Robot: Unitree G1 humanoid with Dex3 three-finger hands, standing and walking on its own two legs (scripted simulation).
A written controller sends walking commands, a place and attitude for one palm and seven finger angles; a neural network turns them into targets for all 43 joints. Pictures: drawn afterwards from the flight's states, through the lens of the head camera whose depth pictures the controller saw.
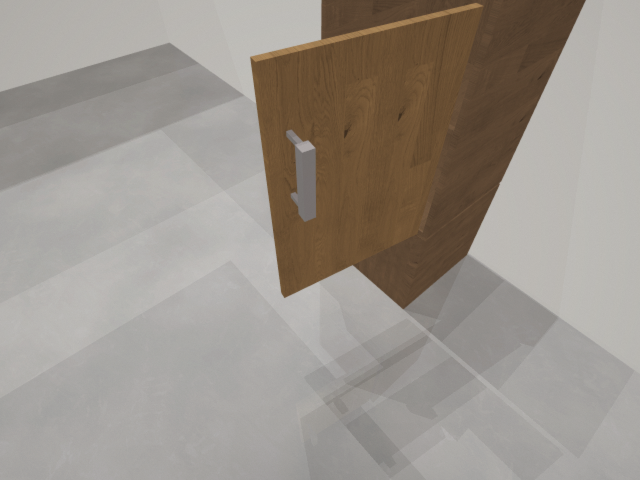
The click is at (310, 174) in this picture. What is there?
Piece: cupboard door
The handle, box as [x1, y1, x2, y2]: [286, 130, 315, 221]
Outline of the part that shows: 286,131 286,136 295,145 297,192 291,193 291,197 298,206 298,212 300,216 305,221 315,217 315,148 307,140 303,142 291,130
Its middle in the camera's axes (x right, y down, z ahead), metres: -0.04 -0.11 +0.67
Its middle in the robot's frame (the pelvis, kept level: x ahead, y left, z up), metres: +0.58 +0.07 +0.04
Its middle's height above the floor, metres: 0.82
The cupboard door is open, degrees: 80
